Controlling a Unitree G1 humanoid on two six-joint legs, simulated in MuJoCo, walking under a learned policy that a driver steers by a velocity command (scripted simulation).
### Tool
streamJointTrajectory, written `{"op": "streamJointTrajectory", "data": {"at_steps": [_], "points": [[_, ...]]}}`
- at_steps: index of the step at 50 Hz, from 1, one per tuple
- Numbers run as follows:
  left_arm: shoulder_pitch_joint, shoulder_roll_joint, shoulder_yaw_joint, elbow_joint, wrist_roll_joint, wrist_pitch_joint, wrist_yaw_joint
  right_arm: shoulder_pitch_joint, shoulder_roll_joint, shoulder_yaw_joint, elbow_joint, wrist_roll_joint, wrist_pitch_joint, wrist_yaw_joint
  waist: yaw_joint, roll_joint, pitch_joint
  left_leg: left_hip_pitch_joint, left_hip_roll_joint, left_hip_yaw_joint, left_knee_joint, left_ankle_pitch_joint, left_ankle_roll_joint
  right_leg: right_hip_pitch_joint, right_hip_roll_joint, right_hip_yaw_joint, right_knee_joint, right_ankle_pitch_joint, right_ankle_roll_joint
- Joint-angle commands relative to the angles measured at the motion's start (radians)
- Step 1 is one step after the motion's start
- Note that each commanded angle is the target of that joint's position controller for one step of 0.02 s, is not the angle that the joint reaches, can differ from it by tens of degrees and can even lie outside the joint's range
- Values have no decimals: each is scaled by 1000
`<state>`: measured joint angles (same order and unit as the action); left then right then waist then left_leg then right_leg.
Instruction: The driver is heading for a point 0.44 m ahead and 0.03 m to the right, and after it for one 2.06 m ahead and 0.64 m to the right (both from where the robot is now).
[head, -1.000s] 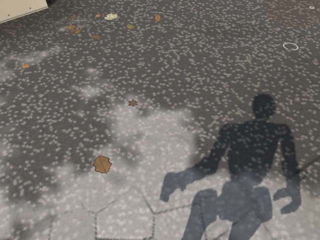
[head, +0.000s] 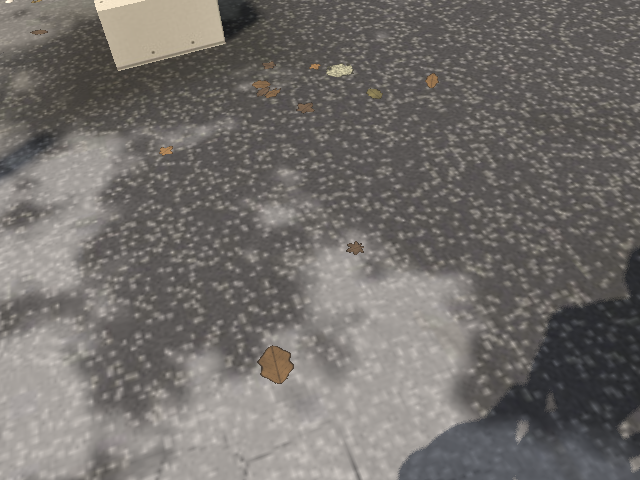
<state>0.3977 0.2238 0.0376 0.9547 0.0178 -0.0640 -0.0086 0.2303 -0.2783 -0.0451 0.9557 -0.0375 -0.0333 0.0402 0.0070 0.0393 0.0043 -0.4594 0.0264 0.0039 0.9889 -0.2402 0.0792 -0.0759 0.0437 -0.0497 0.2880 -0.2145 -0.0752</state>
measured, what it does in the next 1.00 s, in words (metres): walks ahead, turning right: left foot, then right foot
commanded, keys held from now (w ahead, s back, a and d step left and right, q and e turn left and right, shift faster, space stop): w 0.38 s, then no key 0.06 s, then e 0.56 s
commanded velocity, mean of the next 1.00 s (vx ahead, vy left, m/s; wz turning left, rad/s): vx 0.28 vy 0.00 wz -0.20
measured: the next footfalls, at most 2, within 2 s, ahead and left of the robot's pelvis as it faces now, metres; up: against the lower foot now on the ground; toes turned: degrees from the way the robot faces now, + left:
left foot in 0.34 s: +0.35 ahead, +0.09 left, +0.00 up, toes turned +3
right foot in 0.84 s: +0.48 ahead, -0.07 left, +0.00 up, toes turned -14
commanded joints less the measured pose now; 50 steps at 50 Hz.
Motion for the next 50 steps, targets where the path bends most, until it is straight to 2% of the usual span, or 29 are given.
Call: {"op": "streamJointTrajectory", "data": {"at_steps": [1,7,10,12,14,15,16,17,18,19,20,21,22,24,26,28,31,34,37,40,41,42,43,44,45,47,48,49,50], "points": [[52,117,19,-13,-7,-31,2,-64,-49,-5,-52,-3,-2,7,1,-113,85,-257,55,9,42,99,-29,99,-237,227,-198,48,-78],[135,96,4,36,-5,-30,9,-270,-17,13,-129,1,1,6,42,-118,125,-295,34,75,-165,170,-70,114,-215,134,-180,363,-95],[156,100,2,58,-2,-32,15,-341,-3,24,-160,8,-4,5,55,-129,135,-222,7,106,-313,195,-47,131,-223,108,-169,477,-99],[148,109,3,69,1,-32,19,-347,-11,24,-174,11,-8,0,42,-134,136,-168,-9,112,-381,179,-13,165,-245,100,-147,577,-99],[107,126,5,70,1,-33,22,-269,-30,15,-160,12,-15,-12,-7,-143,90,-38,-52,123,-421,129,30,194,-256,78,-46,848,-82],[90,138,9,71,4,-30,24,-167,-52,4,-130,13,-20,-21,-52,-150,31,68,-81,121,-431,93,51,211,-255,69,73,984,-69],[74,146,11,69,4,-24,24,-7,-75,-10,-78,14,-28,-31,-116,-138,-56,240,-103,123,-486,108,74,191,-238,52,252,1003,-55],[66,139,8,59,-3,-22,21,155,-115,-27,-34,-2,-36,-43,-180,-109,-146,491,-14,35,-511,91,106,31,-207,35,483,787,-43],[136,45,-13,25,-28,-22,10,269,-216,-54,-23,-29,-37,-53,-153,80,-283,766,284,-383,-544,-92,195,-278,-83,-19,852,247,-8],[168,75,3,37,-25,-20,8,225,-207,-56,-22,-2,-26,-38,-116,131,-326,794,394,-755,-705,-118,276,-472,45,87,1073,-296,-10],[74,118,17,15,-12,-17,14,95,-160,-47,-38,25,-25,-35,-68,40,-139,633,351,-588,-722,-55,243,-535,-31,129,1091,-206,-20],[21,101,13,3,-7,-23,12,19,-87,-28,-52,30,-34,-33,-45,-11,-30,473,318,-434,-744,148,226,-510,-65,115,1040,-137,-17],[8,76,12,8,-4,-19,13,-7,-44,-15,-46,25,-45,-33,-11,-36,19,371,270,-315,-754,358,196,-456,-92,108,987,-116,-11],[54,43,9,29,13,12,8,8,5,4,-20,22,-64,-39,34,-15,16,267,222,-135,-756,640,148,-342,-102,109,909,-124,13],[57,33,12,30,9,33,4,43,-19,3,-2,21,-81,-40,52,5,6,252,206,-46,-754,813,135,-330,-79,92,869,-95,26],[5,40,16,10,8,46,2,43,-46,0,-5,21,-81,-46,57,24,6,265,187,25,-751,853,120,-377,-77,71,807,-28,34],[-118,28,7,-40,6,48,-6,39,-37,8,-13,26,-62,-61,38,49,18,280,152,116,-737,831,88,-401,-85,21,623,85,43],[-199,17,-3,-75,7,51,-9,85,-50,5,-5,29,-47,-77,-1,52,-2,345,167,145,-697,828,84,-381,-74,-22,489,151,38],[-222,32,-1,-98,16,54,-7,110,-63,-4,1,25,-26,-87,-16,52,-3,415,203,144,-626,808,91,-376,-60,-40,420,80,18],[-190,52,11,-108,20,52,-6,101,-80,-19,-8,24,-4,-96,-7,54,-3,446,233,135,-482,835,87,-334,-32,-52,340,-43,-24],[-145,58,17,-101,21,45,-4,92,-88,-25,-13,25,2,-96,16,30,-23,434,224,147,-374,814,70,-273,-19,-49,271,-17,-44],[-70,90,30,-89,22,32,2,99,-104,-33,-21,23,7,-95,60,-44,-70,372,185,177,-195,696,21,-150,-48,21,170,216,-79],[-8,220,64,-99,24,25,14,119,-75,-29,-71,21,8,-90,63,-224,-156,167,78,213,108,174,-38,39,-292,322,179,759,-172],[-11,254,83,-100,-15,50,20,94,-32,-21,-111,33,26,-84,57,-318,-249,-38,-115,87,313,-429,-70,119,-437,588,115,885,-368],[-40,229,80,-112,-32,63,15,78,-38,-18,-103,12,41,-81,45,-141,-195,-66,-36,-20,350,-407,-80,44,-422,520,82,688,-361],[-165,143,57,-136,-10,86,26,-1,-37,-23,-118,22,40,-82,5,-45,-2,-103,2,-33,247,-257,-93,-149,-302,399,8,359,-265],[-195,127,54,-145,-13,90,31,-8,-51,-28,-128,10,44,-84,-11,-69,15,-81,15,-35,180,-204,-99,-188,-251,358,-5,285,-224],[-212,123,53,-154,-4,90,30,17,-41,-27,-120,-1,54,-82,-20,-90,-9,-51,-1,-22,169,-175,-105,-199,-217,329,-1,294,-209],[-202,131,55,-155,-1,85,26,31,-32,-26,-120,-1,62,-80,-21,-92,-36,-38,-11,-21,152,-163,-110,-190,-205,322,7,322,-203]]}}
